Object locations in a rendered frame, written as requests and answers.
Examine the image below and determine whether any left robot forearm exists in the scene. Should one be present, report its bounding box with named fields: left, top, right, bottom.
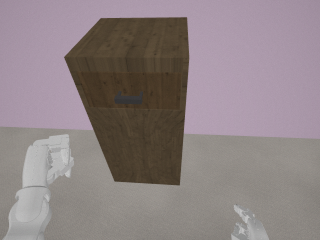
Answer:
left=2, top=185, right=52, bottom=240

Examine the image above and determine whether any drawer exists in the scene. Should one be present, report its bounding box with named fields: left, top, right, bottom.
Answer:
left=76, top=71, right=182, bottom=110

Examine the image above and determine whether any robot right hand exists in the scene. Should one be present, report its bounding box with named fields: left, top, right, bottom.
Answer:
left=231, top=204, right=269, bottom=240

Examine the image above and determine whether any cabinet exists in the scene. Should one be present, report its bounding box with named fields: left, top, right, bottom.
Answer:
left=64, top=17, right=190, bottom=186

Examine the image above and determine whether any robot left hand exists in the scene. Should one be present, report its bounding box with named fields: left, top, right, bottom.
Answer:
left=22, top=134, right=74, bottom=188

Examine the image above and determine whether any handle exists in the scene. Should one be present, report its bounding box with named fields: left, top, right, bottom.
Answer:
left=114, top=91, right=143, bottom=105

